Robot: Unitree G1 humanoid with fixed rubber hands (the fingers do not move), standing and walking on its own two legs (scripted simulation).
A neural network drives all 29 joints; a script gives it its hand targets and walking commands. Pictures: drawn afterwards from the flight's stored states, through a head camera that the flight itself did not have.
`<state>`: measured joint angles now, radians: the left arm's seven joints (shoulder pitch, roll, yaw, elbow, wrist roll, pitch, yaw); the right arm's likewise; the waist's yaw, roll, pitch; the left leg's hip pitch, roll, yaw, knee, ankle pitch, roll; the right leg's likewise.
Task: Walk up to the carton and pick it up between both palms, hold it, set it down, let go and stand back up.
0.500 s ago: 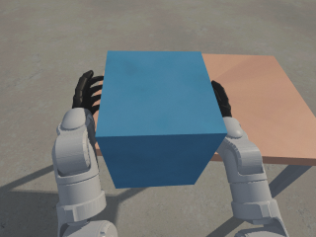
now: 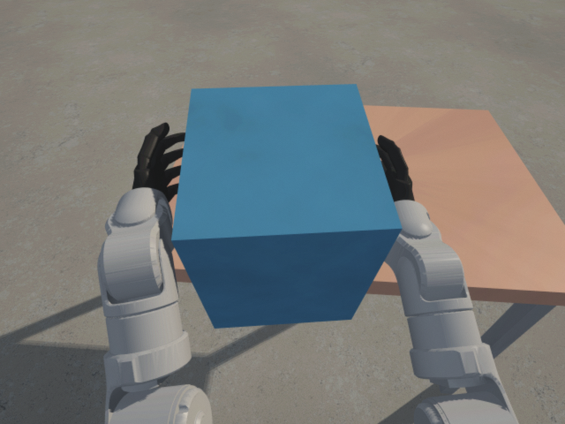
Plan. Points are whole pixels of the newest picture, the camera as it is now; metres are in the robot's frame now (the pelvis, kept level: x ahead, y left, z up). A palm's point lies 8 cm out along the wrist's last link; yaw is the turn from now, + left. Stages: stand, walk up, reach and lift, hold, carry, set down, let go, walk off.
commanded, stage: hold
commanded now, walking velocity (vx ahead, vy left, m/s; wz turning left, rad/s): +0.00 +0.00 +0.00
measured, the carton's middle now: (279, 216) +0.37 +0.00 +0.14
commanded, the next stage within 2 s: none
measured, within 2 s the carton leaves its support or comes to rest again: neither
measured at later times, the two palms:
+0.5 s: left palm (151, 196) +0.34 +0.15 +0.20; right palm (395, 209) +0.35 -0.14 +0.16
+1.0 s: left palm (152, 204) +0.34 +0.15 +0.19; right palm (399, 215) +0.34 -0.14 +0.16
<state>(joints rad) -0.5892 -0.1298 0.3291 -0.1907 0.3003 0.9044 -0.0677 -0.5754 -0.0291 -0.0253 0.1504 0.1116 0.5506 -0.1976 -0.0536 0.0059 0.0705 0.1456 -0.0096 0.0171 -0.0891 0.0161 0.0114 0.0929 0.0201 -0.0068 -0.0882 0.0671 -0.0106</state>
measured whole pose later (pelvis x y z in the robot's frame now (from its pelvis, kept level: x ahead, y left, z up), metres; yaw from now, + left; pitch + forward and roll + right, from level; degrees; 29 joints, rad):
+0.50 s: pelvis +0.00 +0.01 +0.00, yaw +0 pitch -6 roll +0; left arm -0.56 -0.12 0.29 -0.23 0.31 0.94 -0.08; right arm -0.54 -0.03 -0.02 0.11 0.14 0.58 -0.21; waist -0.07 0.00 0.09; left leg 0.18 -0.02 0.02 -0.09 0.01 0.02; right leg 0.12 0.01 0.00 -0.09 0.06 0.00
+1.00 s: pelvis +0.01 +0.01 +0.00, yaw +0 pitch -9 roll +0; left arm -0.49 -0.11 0.28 -0.32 0.30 1.00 -0.10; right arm -0.48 -0.04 0.03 0.04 0.18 0.61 -0.25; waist -0.08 -0.01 0.13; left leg 0.25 -0.01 0.02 -0.09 -0.01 0.02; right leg 0.20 0.02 0.00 -0.09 0.05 0.00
